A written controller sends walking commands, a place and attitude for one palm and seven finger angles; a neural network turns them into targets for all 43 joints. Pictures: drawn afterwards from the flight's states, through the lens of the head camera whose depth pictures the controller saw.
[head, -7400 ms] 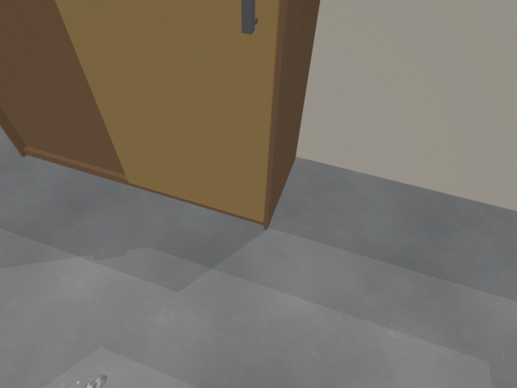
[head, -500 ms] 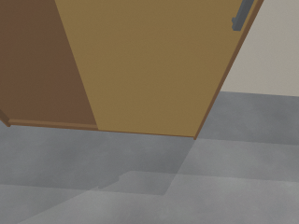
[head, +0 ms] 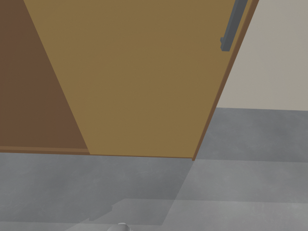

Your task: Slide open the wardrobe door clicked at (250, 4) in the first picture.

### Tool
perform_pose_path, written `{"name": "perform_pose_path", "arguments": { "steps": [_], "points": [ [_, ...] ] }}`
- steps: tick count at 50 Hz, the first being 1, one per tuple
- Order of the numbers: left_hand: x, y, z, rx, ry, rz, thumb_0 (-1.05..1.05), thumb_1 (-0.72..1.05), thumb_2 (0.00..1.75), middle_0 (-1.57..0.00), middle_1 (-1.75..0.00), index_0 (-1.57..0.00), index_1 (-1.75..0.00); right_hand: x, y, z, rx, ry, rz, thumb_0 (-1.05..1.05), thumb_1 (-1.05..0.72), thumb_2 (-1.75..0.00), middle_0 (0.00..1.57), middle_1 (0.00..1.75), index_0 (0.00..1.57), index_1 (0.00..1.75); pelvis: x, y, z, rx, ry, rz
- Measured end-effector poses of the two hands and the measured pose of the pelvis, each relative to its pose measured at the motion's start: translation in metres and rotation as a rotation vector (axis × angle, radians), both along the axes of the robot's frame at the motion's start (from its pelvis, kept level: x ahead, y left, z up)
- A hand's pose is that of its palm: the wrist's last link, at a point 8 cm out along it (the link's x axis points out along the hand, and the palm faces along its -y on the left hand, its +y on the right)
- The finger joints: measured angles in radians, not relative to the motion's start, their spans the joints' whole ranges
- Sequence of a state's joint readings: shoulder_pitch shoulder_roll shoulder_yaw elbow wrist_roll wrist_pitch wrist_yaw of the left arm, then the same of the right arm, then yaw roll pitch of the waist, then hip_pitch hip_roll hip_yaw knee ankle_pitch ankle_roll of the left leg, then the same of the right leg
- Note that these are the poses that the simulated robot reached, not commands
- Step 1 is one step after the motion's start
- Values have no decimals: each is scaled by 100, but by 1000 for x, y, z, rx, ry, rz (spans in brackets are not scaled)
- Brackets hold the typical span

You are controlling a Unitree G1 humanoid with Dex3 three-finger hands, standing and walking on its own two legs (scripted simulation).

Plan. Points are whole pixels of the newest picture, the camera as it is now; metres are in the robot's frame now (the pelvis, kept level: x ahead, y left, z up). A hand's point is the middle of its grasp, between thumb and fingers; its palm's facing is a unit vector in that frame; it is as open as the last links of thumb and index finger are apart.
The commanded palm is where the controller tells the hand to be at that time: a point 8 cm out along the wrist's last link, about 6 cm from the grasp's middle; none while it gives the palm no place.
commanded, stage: take the last steps up to it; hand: right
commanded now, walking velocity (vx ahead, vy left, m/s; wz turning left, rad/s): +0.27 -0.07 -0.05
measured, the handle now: (232, 18) +0.71 -0.19 +0.25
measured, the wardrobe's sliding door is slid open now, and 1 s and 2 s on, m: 0.00 0.00 0.00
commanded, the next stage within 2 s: come to a stop and stand still in 0.38 s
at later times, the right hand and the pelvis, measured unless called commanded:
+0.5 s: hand out of the picture +0.09 -0.18 -0.18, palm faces +0.17 +0.97 -0.18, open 7.3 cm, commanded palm none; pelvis +0.15 -0.01 +0.00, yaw -4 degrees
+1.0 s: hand (226, 210) +0.24 -0.21 -0.17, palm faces +0.06 +0.97 -0.25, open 7.4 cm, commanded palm none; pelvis +0.17 -0.01 +0.00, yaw -1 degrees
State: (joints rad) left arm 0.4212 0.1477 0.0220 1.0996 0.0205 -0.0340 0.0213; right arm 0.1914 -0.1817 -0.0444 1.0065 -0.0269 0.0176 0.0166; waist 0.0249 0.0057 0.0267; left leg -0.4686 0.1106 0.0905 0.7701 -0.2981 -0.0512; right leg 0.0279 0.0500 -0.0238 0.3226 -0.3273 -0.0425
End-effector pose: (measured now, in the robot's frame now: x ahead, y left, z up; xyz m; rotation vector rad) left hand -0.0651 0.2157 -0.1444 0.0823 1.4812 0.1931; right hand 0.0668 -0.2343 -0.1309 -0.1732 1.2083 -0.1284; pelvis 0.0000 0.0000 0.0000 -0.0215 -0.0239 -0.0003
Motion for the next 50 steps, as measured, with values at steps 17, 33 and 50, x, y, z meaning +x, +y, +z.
{"name": "perform_pose_path", "arguments": {
  "steps": [17, 33, 50],
  "points": [
    [183, 40, 4, -2, -129, -96, 1, 91, 90, -19, -30, -19, -30, 41, 22, 7, -34, 51, -122, -1, -95, -89, 20, 30, 20, 30, 103, 24, 8, 13, 13, -54],
    [362, -55, 19, 40, -348, -219, 1, 91, 90, -20, -30, -19, -30, 41, -19, -28, 68, 328, -186, 1, -91, -89, 20, 30, 20, 30, 184, -44, -3, 33, -4, -32],
    [288, 18, 6, 77, -218, -69, 0, 91, 90, -20, -30, -20, -30, 164, -26, -3, -53, 8, -52, 1, -91, -89, 20, 30, 20, 30, 167, -7, -3, 30, 7, -19]
  ]
}}
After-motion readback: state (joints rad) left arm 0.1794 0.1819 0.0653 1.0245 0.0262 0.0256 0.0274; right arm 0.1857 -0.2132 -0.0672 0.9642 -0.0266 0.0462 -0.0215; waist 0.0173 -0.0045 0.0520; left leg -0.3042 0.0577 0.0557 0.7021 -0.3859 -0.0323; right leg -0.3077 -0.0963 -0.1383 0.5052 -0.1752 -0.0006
